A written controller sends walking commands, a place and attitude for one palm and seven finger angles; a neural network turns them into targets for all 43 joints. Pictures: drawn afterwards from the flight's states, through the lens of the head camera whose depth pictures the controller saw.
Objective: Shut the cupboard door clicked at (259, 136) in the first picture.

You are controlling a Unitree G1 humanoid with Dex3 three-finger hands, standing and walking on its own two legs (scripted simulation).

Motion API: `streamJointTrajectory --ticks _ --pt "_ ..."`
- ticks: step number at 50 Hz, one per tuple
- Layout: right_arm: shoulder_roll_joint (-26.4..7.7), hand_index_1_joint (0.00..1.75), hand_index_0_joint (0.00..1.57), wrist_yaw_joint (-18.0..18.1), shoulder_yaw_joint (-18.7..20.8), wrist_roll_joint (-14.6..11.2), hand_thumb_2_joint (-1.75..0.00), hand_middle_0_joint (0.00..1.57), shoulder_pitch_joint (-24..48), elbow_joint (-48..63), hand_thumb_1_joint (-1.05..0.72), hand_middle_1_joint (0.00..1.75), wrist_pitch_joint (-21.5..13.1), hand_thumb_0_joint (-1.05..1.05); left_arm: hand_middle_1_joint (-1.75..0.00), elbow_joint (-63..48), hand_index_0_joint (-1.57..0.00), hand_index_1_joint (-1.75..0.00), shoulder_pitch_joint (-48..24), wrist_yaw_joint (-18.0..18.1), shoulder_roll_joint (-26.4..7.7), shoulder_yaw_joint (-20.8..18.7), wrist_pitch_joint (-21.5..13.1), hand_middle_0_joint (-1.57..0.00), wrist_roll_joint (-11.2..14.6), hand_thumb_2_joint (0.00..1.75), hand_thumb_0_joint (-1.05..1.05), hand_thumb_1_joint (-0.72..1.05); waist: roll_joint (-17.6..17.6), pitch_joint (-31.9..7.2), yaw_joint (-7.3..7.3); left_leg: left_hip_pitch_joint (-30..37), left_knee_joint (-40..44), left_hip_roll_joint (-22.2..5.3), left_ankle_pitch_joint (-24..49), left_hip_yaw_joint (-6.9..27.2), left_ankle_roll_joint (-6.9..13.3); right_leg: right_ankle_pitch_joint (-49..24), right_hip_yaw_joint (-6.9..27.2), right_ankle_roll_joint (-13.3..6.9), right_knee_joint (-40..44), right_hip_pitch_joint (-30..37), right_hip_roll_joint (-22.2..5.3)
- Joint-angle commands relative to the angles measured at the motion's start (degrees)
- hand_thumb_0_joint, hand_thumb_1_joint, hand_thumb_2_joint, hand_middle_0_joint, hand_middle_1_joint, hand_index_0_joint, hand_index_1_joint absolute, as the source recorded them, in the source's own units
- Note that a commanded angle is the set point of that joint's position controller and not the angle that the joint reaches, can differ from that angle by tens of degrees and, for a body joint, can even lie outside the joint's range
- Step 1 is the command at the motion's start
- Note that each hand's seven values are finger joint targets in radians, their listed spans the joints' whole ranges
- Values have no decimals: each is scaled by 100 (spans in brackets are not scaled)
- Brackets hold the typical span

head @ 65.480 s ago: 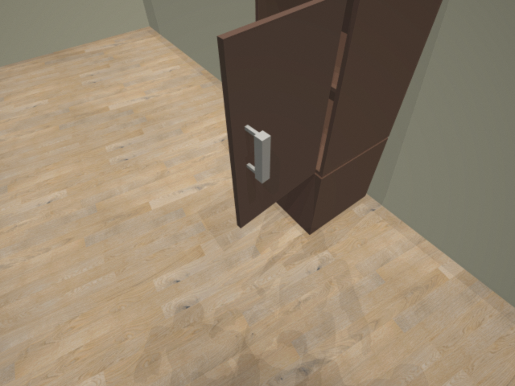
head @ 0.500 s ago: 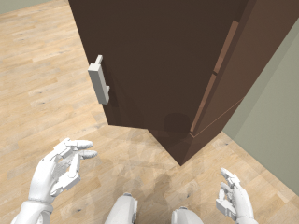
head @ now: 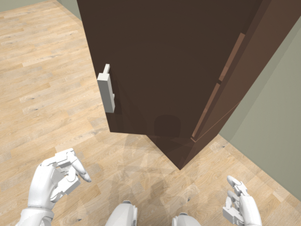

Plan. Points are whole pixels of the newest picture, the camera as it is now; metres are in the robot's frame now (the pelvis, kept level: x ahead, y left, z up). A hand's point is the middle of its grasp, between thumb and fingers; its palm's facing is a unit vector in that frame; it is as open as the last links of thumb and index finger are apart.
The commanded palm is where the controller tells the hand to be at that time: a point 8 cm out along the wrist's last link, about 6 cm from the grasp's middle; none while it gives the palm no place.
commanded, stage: raise the hand and make a fist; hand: left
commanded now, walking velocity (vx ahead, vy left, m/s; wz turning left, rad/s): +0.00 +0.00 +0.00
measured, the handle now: (108, 89) +0.48 +0.17 +0.06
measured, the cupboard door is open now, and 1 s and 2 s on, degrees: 45 45 45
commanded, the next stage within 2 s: bring the fist close to the handle in 0.78 s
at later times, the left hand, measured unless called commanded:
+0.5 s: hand (74, 171) +0.22 +0.19 +0.07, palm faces +0.00 -1.00 -0.02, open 3.1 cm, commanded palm +0.20 +0.24 +0.07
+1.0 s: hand (84, 170) +0.23 +0.17 +0.07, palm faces +0.00 -1.00 -0.04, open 3.1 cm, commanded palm +0.22 +0.22 +0.07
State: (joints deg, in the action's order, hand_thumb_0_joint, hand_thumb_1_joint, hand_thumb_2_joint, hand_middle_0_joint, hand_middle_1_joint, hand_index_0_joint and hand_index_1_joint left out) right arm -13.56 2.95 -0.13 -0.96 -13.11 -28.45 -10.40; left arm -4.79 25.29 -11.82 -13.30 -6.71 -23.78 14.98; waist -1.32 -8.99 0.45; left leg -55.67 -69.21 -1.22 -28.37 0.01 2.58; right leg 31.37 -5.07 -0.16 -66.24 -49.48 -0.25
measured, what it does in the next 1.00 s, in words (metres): stands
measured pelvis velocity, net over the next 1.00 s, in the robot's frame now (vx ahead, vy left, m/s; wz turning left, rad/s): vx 0.00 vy -0.02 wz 0.01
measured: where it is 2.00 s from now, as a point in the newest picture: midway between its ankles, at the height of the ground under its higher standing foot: outside the picture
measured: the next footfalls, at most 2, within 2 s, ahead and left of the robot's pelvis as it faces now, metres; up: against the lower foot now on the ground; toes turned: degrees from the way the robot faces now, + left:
none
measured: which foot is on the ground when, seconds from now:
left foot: down 0.00-1.00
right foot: down 0.00-1.00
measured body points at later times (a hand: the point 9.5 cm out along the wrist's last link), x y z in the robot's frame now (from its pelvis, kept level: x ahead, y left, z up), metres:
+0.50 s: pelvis +0.00 +0.00 +0.01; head +0.05 +0.02 +0.46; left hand +0.22 +0.25 +0.07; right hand +0.18 -0.23 -0.06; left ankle +0.05 +0.09 -0.64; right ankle +0.01 -0.13 -0.64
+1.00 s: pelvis +0.00 -0.02 +0.01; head +0.05 -0.01 +0.45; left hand +0.22 +0.23 +0.07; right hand +0.19 -0.24 -0.06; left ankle +0.05 +0.09 -0.64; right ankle +0.01 -0.13 -0.64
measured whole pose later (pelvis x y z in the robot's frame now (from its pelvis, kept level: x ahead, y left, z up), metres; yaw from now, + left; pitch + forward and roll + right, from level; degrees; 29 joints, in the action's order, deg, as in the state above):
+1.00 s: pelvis +0.00 -0.02 +0.01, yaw +1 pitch +14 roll -3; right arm -14.1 2.9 -1.9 -1.7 -14.4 -28.3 -9.3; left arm -0.3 19.7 -13.5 -14.2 -7.3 -21.7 15.6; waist -2.5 -9.4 0.7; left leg -53.5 -67.5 -1.5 -27.9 1.0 1.3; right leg 31.4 -5.8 -1.3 -65.0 -47.4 0.3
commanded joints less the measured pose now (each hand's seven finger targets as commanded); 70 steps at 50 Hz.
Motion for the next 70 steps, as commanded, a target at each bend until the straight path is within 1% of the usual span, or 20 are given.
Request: streamJointTrajectory --ticks 1,12,16,18,22,26,28,34,36,44,48,53,56,58,60,61,62,64,66,70 --pt "-762 30 20 25 263 -20 -90 20 146 908 -90 30 -219 0 -144 -1009 -124 -144 -223 0 -580 -342 -202 -124 28 90 0 90 -326 -846 -40 1409 1553 5 492 618 -190 -714 6 -202 896 127 273" --pt "-786 30 20 8 154 -18 -90 20 119 1015 -90 30 -222 0 -150 -1117 -130 -150 -604 -112 -709 -415 -67 -130 84 90 0 90 -501 -960 -30 1583 1648 25 493 651 -212 -773 17 -223 1007 290 271" --pt "-803 30 20 14 159 -30 -90 20 118 970 -90 30 -240 0 -150 -972 -130 -150 -638 -168 -748 -494 -16 -130 141 90 0 90 -328 -932 -14 1505 1635 29 561 648 -206 -813 31 -224 1045 383 288" --pt "-801 30 20 6 166 -45 -90 20 97 967 -90 30 -257 0 -150 -1063 -130 -150 -674 -194 -723 -473 -17 -130 168 90 0 90 -411 -1068 -10 1593 1615 35 715 591 -208 -889 45 -215 1066 452 265" --pt "-794 30 20 2 169 -60 -90 20 99 948 -90 30 -260 0 -150 -900 -130 -150 -572 -194 -673 -434 30 -130 173 90 0 90 -361 -885 -22 1498 1627 46 675 536 -197 -847 60 -212 1132 477 259" --pt "-809 30 20 4 193 -42 -90 20 93 924 -90 30 -265 0 -150 -912 -130 -150 -593 -141 -831 -595 -33 -130 180 90 0 90 -302 -974 27 1444 1573 60 813 513 -189 -936 91 -223 1093 572 262" --pt "-795 30 20 -7 206 -55 -90 20 97 928 -90 30 -271 0 -150 -1010 -130 -150 -580 -123 -743 -519 -106 -130 176 90 0 90 -380 -1095 14 1549 1560 53 885 471 -193 -967 97 -207 1081 541 245" --pt "-798 30 20 -8 216 -75 -90 20 86 922 -90 30 -237 0 -150 -830 -130 -150 -592 -116 -671 -450 -142 -130 172 90 0 90 -123 -914 -50 1383 1510 64 723 420 -159 -840 150 -178 1156 506 242" --pt "-813 30 20 13 217 -66 -90 20 91 914 -90 30 -230 0 -150 -848 -130 -150 -686 -144 -810 -544 -143 -130 192 90 0 90 -152 -941 -26 1290 1451 84 716 397 -139 -827 213 -190 1169 578 238" --pt "-758 30 20 17 204 -90 -90 20 97 918 -90 30 -204 0 -150 -840 -130 -150 -682 -189 -739 -483 -142 -130 197 90 0 90 -127 -955 -50 1210 1312 104 800 288 -117 -858 316 -157 1228 642 204" --pt "-780 30 20 43 174 -91 -90 20 101 813 -90 30 -226 0 -150 -750 -130 -150 -1510 -177 -773 -417 -199 -130 152 90 0 90 -214 -892 -182 1151 1217 85 669 307 -103 -682 375 -157 1214 413 199" --pt "-789 30 20 43 169 -109 -90 20 87 753 -90 30 -247 0 -150 -479 -130 -150 -1842 -173 -732 -341 -83 -130 142 90 0 90 -216 -1146 -140 1225 1220 93 778 286 -88 -798 427 -151 1252 570 179" --pt "-825 30 20 53 166 -119 -90 20 30 696 -90 30 -186 0 -150 -101 -130 -150 -2003 -124 -999 -620 71 -130 124 90 0 90 -58 -1106 -85 1119 1237 89 831 252 -84 -818 491 -153 1334 736 182" --pt "-790 30 20 33 159 -123 -90 20 65 696 -90 30 -159 0 -150 -38 -130 -150 -2323 -91 -800 -428 110 -130 77 90 0 90 -141 -1146 -125 1230 1285 89 878 232 -88 -921 461 -132 1323 703 158" --pt "-796 30 20 28 149 -129 -90 20 64 656 -90 30 -145 0 -150 107 -130 -150 -2621 -23 -783 -412 121 -130 58 90 0 90 -139 -1087 -152 1254 1337 88 815 236 -90 -853 446 -130 1367 673 156" --pt "-830 30 20 36 156 -113 -90 20 21 616 -90 30 -124 0 -150 237 -130 -150 -2744 18 -915 -546 124 -130 50 90 0 90 -20 -1135 -126 1239 1334 74 871 263 -87 -911 441 -145 1341 743 173" --pt "-801 30 20 21 160 -114 -90 20 61 620 -90 30 -124 0 -150 249 -130 -150 -2869 15 -736 -389 103 -130 34 90 0 90 -68 -1247 -143 1318 1315 88 987 228 -76 -1087 456 -129 1309 759 153" --pt "-813 30 20 8 180 -109 -90 20 9 579 -90 30 -93 0 -150 398 -130 -150 -2890 49 -813 -508 69 -130 37 90 0 90 44 -1364 -123 1344 1332 86 1086 203 -86 -1238 456 -113 1310 878 143" --pt "-829 30 20 -17 173 -101 -90 20 -10 561 -90 30 -52 0 -150 583 -130 -150 -2921 54 -845 -516 55 -130 17 90 0 90 -56 -1298 -74 1344 1367 94 1179 198 -90 -1369 459 -138 1299 944 149" --pt "-821 30 20 -54 199 -114 -90 20 -11 497 -90 30 15 0 -150 782 -130 -150 -3306 99 -693 -355 -27 -130 -70 90 0 90 -65 -1261 -162 1475 1430 73 1141 170 -96 -1369 416 -116 1317 772 138"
